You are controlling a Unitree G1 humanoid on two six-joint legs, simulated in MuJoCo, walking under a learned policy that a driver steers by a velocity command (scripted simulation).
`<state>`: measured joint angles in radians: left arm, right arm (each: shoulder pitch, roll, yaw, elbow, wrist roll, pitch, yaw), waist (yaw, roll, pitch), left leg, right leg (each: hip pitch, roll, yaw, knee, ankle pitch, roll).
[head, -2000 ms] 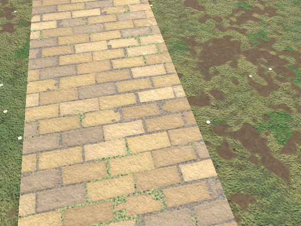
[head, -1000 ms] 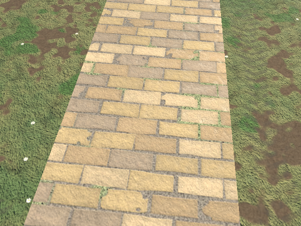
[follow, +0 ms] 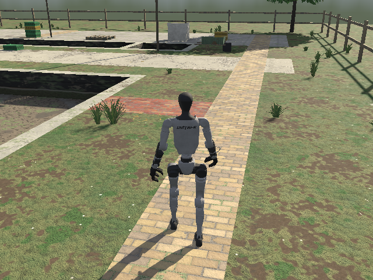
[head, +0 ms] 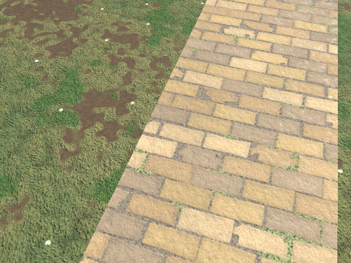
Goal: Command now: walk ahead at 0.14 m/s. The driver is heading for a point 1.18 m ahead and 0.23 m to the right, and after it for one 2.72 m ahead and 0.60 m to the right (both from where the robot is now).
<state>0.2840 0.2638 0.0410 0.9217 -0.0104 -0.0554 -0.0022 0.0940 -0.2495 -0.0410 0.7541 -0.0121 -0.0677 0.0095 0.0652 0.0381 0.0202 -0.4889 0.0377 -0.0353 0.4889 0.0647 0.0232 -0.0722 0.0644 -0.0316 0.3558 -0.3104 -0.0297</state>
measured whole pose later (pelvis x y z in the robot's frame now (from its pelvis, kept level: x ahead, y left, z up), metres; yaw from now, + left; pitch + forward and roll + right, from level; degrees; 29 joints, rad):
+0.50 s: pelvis +0.12 -0.02 +0.01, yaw +0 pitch +3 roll +2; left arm 0.34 0.25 0.05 0.97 0.01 -0.07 0.01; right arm 0.20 -0.27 -0.07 0.85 0.02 -0.05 0.00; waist 0.05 0.03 -0.08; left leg -0.51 -0.01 -0.01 0.87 -0.30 0.05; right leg -0.25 -0.02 -0.02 0.47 -0.27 -0.04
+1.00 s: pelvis +0.36 +0.04 +0.00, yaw +0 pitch +2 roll +1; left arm 0.33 0.26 0.06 0.99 -0.03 -0.10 0.01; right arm 0.13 -0.24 -0.06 0.87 0.00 -0.08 0.03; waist 0.03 -0.02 0.03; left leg -0.32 -0.04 0.06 0.45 -0.16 0.05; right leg -0.40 -0.07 0.02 1.17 -0.37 -0.03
